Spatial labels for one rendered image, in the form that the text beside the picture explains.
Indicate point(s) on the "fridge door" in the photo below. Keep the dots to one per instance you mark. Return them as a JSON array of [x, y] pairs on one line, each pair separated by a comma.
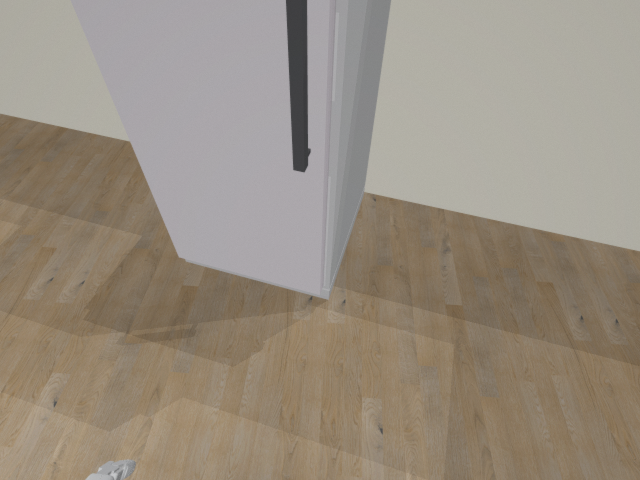
[[202, 89]]

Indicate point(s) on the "handle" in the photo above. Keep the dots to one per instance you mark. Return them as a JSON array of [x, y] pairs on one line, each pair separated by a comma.
[[298, 77]]

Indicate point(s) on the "left robot hand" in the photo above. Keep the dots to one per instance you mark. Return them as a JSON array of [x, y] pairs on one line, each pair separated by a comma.
[[114, 470]]

